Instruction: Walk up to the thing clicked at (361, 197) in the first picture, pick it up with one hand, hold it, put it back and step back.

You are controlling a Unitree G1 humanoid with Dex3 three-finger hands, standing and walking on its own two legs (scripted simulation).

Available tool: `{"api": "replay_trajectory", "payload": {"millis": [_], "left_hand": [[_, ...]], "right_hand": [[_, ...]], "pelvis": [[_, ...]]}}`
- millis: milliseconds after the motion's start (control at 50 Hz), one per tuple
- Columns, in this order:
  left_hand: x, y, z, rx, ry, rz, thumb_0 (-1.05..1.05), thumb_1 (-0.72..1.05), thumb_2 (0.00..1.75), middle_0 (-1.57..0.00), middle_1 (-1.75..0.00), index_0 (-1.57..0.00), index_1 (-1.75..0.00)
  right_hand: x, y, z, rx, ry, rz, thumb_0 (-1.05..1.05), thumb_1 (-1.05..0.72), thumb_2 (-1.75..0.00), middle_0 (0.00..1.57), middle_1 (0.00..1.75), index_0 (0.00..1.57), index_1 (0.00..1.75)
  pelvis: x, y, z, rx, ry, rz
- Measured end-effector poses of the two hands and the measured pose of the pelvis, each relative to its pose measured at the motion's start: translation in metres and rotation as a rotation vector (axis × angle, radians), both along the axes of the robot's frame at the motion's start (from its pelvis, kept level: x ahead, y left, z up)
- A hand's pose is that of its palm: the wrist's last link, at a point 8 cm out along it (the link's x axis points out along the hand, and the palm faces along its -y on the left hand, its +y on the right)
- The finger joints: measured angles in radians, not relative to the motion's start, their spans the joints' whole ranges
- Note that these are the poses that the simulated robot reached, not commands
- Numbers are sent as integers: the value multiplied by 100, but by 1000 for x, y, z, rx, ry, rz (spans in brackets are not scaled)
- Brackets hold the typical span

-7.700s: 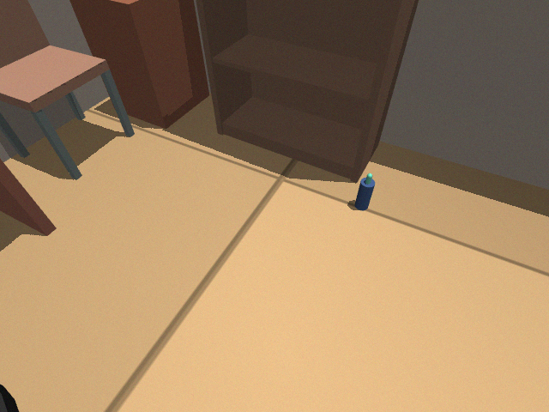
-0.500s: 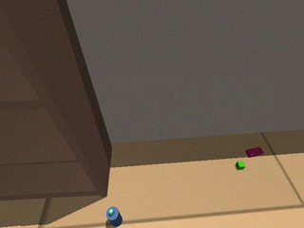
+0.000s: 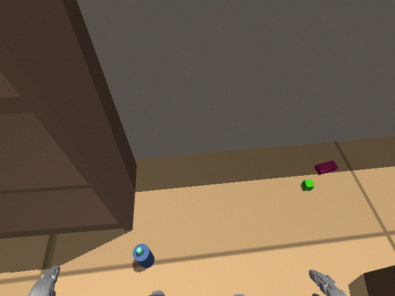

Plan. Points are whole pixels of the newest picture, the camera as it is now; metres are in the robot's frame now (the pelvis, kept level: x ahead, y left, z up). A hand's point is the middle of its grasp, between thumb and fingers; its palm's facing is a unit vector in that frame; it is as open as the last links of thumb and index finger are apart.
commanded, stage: go down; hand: left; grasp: from the side
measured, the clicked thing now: (143, 255) +0.34 +0.22 -0.63
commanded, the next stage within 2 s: none
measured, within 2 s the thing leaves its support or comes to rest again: neither
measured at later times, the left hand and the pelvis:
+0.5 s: hand out of the picture +0.15 +0.28 -0.16, palm faces +0.08 -0.95 -0.32, open 17.5 cm; pelvis +0.00 +0.01 -0.05, yaw +0 degrees
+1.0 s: hand (67, 279) +0.21 +0.33 -0.24, palm faces +0.12 -0.97 -0.22, open 17.4 cm; pelvis -0.04 +0.00 -0.16, yaw -1 degrees
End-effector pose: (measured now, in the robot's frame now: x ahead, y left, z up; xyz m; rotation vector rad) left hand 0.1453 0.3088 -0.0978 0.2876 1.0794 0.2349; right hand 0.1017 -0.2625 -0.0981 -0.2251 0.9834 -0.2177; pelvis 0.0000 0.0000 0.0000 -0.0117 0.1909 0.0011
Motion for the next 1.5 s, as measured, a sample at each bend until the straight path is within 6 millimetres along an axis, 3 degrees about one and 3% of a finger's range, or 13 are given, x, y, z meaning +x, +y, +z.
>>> {"api": "replay_trajectory", "payload": {"millis": [160,320,460,640,780,1020,1240,1500], "left_hand": [[-2,2,-11,-10,-33,-2,0,-45,7,-8,-9,-8,-9],[-4,8,-16,-9,-38,6,0,-55,3,-9,-8,-9,-8],[-6,14,-25,-20,-58,13,0,-57,3,-9,-7,-9,-7],[-13,24,-42,-44,-108,5,-1,-55,3,-9,-6,-9,-6],[-11,40,-66,-58,-189,0,-1,-54,4,-9,-6,-8,-6],[48,74,-118,-94,-453,-65,-1,-55,6,-7,-8,-7,-8],[58,99,-149,-103,-576,-70,-1,-56,8,-7,-7,-6,-8],[84,113,-177,-129,-678,-116,-1,-54,8,-7,-6,-6,-7]], "right_hand": [[32,7,-6,-34,-98,35,1,-85,-88,20,30,20,30],[56,18,-9,-44,-178,69,1,-85,-88,20,30,20,30],[60,22,-19,-49,-200,93,1,-86,-88,20,30,20,30],[51,20,-43,-53,-176,107,1,-89,-89,20,30,20,30],[44,15,-73,-67,-155,131,1,-91,-90,20,30,20,30],[35,5,-150,-100,-85,170,1,-91,-90,20,30,20,30],[11,1,-211,-104,12,195,1,-89,-89,20,30,20,30],[-10,-7,-255,-141,60,205,1,-90,-90,20,30,20,30]], "pelvis": [[3,5,-19,-13,44,5],[6,6,-32,-26,77,13],[3,6,-45,-34,111,14],[-7,6,-68,-38,160,10],[-18,5,-94,-36,215,7],[-41,4,-162,-47,322,-9],[-56,2,-209,-55,373,-21],[-70,1,-252,-69,394,-40]]}}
